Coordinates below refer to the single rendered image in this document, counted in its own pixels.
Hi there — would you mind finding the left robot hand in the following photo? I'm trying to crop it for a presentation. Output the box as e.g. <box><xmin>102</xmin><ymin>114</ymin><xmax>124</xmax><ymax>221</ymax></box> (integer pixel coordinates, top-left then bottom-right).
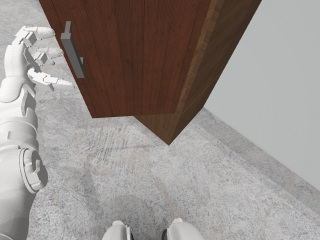
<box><xmin>4</xmin><ymin>26</ymin><xmax>75</xmax><ymax>93</ymax></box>

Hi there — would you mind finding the robot left forearm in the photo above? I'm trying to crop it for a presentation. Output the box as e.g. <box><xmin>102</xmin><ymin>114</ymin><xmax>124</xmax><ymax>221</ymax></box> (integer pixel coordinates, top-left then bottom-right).
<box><xmin>0</xmin><ymin>77</ymin><xmax>39</xmax><ymax>154</ymax></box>

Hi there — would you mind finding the robot left upper arm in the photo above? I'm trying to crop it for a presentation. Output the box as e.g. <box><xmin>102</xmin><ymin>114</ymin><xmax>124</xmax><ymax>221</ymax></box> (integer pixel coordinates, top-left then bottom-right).
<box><xmin>0</xmin><ymin>148</ymin><xmax>48</xmax><ymax>240</ymax></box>

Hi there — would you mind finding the handle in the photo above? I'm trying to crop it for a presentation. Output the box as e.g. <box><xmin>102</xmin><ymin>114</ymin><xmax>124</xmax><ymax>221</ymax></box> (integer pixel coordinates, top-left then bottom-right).
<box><xmin>60</xmin><ymin>21</ymin><xmax>85</xmax><ymax>78</ymax></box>

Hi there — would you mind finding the left robot shin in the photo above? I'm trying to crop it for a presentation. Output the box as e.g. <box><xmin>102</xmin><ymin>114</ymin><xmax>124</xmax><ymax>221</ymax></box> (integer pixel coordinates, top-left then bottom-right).
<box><xmin>112</xmin><ymin>220</ymin><xmax>124</xmax><ymax>226</ymax></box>

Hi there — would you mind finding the robot left thigh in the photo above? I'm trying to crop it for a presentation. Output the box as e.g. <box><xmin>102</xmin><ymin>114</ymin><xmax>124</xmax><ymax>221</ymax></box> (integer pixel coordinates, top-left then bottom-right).
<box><xmin>102</xmin><ymin>224</ymin><xmax>132</xmax><ymax>240</ymax></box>

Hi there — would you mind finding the cupboard door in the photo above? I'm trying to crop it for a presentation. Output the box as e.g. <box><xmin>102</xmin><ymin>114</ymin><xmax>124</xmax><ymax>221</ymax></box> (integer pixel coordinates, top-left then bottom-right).
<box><xmin>39</xmin><ymin>0</ymin><xmax>212</xmax><ymax>119</ymax></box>

